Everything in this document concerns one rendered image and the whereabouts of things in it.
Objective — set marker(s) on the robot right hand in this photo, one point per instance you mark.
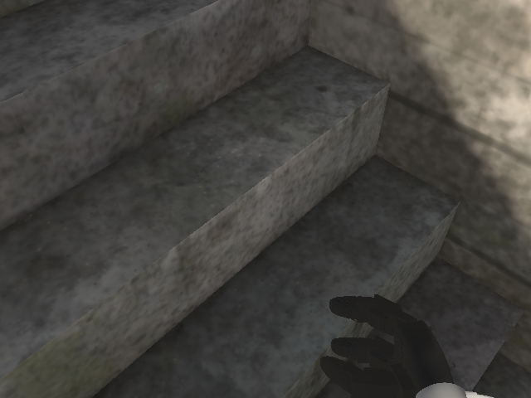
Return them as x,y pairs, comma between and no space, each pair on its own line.
414,362

